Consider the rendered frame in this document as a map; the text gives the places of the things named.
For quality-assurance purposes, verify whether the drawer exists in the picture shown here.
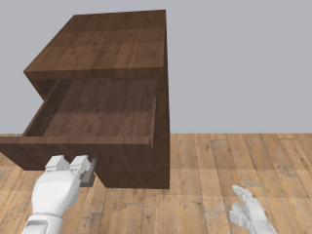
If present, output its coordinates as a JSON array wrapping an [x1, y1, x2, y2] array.
[[0, 76, 159, 173]]

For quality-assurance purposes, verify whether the handle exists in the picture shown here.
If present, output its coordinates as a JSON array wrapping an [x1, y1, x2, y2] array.
[[79, 158, 98, 187]]

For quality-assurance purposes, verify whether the robot right forearm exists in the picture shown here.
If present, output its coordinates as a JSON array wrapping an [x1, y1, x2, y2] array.
[[250, 219, 278, 234]]

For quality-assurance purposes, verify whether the left robot hand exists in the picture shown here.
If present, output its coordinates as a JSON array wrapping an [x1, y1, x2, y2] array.
[[31, 155, 91, 216]]

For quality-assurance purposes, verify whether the right robot hand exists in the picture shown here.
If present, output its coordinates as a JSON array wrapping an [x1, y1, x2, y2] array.
[[229, 184, 267, 230]]

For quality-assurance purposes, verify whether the robot left forearm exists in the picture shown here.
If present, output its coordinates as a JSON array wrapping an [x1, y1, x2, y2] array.
[[20, 213, 64, 234]]

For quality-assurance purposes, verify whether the cabinet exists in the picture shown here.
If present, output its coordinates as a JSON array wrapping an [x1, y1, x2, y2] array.
[[23, 9, 171, 189]]

